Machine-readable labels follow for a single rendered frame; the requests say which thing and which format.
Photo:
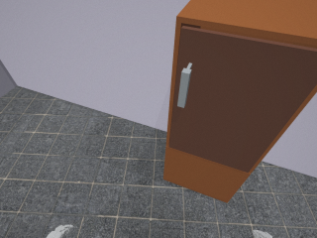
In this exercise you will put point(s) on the handle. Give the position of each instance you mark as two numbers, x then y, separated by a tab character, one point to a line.
184	86

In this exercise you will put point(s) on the cupboard door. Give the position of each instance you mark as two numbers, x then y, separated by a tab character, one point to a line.
242	91

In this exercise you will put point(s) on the robot left hand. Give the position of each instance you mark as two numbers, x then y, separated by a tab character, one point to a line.
61	231

